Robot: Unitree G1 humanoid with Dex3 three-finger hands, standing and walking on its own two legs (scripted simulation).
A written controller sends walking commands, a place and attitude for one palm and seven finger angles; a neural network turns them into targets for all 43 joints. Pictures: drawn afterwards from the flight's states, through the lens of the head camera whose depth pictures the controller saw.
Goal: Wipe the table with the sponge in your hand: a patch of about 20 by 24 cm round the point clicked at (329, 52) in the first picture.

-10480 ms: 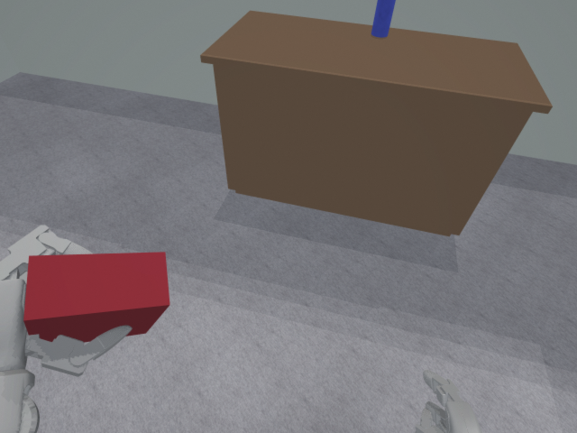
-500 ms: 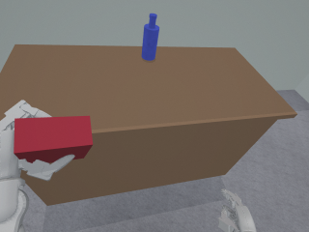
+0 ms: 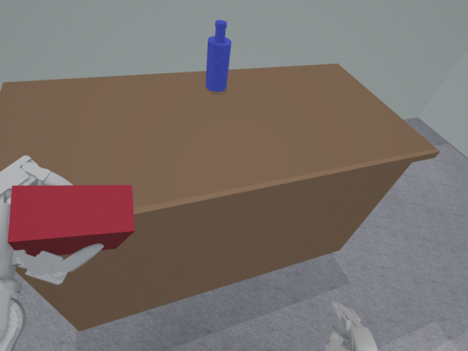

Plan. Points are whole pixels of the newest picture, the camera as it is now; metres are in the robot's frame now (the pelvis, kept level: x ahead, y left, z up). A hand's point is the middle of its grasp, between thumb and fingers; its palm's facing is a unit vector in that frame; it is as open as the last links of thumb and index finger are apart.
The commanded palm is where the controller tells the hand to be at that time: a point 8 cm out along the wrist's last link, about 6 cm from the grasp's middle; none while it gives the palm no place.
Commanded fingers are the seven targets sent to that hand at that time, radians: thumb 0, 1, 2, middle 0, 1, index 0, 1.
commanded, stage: come to a stop and stand still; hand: left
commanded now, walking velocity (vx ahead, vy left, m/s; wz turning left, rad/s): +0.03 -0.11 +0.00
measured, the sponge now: (91, 222) +0.24 +0.21 +0.15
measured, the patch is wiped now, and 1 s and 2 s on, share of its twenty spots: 0.00 0.00 0.00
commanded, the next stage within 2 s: look again from close up in 0.64 s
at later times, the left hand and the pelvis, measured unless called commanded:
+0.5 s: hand (74, 196) +0.26 +0.23 +0.17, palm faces +0.36 -0.86 -0.38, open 10.0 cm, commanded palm +0.20 +0.27 +0.19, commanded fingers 0.00 0.10 1.30 -1.20 -1.60 -1.20 -1.60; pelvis +0.04 -0.01 +0.02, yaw +0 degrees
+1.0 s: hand (49, 205) +0.24 +0.25 +0.18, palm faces +0.38 -0.85 -0.35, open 10.0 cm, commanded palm +0.18 +0.29 +0.19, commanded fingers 0.00 0.10 1.30 -1.20 -1.60 -1.20 -1.60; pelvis +0.02 +0.01 +0.02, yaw +1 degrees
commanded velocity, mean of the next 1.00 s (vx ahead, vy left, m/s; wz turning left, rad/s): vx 0.00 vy -0.01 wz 0.00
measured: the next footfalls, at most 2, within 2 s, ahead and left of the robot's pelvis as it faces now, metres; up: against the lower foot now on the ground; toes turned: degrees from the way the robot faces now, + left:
right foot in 0.14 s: +0.07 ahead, -0.09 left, +0.00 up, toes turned -1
left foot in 1.82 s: +0.25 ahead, +0.07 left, +0.00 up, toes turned +5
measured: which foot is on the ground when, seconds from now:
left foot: down 0.00-1.00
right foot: up 0.00-0.12, down 0.14-1.00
